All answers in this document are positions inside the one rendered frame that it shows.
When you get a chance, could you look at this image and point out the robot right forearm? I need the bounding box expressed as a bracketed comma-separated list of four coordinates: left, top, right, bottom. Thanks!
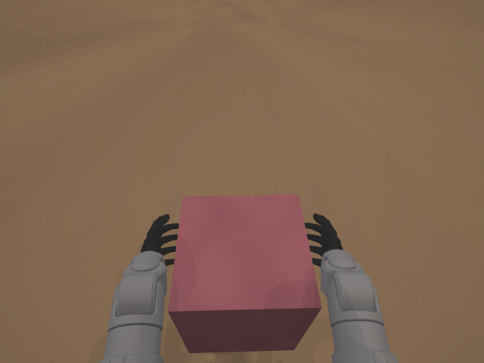
[321, 250, 398, 363]

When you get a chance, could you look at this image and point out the robot right hand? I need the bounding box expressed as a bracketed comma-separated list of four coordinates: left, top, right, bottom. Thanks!
[305, 213, 343, 267]

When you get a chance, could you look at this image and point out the robot left hand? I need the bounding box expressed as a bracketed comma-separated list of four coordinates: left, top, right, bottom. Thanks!
[141, 214, 179, 266]

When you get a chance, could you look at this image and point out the carton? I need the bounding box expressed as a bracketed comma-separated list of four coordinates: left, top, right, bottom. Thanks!
[168, 195, 322, 353]

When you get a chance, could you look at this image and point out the robot left forearm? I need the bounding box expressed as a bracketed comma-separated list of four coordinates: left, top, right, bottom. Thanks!
[98, 251, 167, 363]

